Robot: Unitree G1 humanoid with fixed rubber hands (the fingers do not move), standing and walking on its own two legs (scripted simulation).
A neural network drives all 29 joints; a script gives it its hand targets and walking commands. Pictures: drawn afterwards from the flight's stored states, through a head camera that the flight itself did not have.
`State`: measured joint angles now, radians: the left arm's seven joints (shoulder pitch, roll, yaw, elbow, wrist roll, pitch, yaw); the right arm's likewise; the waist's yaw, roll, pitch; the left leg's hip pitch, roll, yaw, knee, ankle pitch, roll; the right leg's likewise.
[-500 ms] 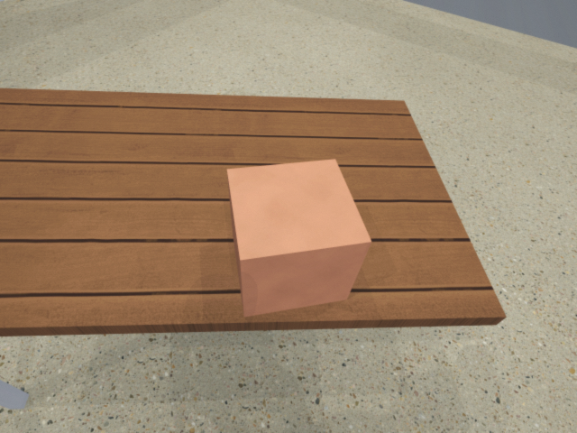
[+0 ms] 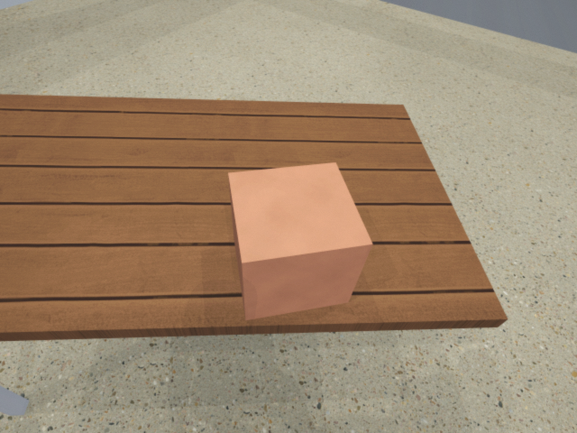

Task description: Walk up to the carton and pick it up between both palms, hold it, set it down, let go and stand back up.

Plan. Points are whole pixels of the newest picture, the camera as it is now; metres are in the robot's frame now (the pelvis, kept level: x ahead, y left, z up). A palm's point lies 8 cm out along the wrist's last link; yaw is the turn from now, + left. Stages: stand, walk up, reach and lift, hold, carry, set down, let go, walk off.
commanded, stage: stand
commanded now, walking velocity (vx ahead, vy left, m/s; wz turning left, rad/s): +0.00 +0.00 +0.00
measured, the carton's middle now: (291, 240) +0.41 +0.00 +0.00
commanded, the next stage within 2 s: none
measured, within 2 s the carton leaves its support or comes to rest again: neither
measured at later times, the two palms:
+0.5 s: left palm out of the picture -0.04 +0.18 -0.16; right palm out of the picture -0.07 -0.20 -0.13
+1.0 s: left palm out of the picture -0.03 +0.15 -0.15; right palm out of the picture -0.07 -0.22 -0.14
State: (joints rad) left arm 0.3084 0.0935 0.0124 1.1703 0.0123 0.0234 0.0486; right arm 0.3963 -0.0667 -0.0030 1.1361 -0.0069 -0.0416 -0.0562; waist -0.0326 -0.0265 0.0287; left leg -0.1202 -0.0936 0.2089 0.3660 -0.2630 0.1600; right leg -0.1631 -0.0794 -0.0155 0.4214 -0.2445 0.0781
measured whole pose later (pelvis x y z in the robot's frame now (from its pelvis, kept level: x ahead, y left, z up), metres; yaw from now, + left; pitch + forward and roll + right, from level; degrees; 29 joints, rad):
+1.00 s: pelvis +0.01 -0.04 +0.00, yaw +0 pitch -1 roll +0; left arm 0.35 0.07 -0.01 1.18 0.00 0.00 0.04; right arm 0.42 -0.07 0.01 1.16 -0.01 -0.03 -0.04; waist -0.02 0.00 0.02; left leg -0.08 -0.07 0.20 0.32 -0.25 0.11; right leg -0.19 -0.05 -0.09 0.43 -0.23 0.02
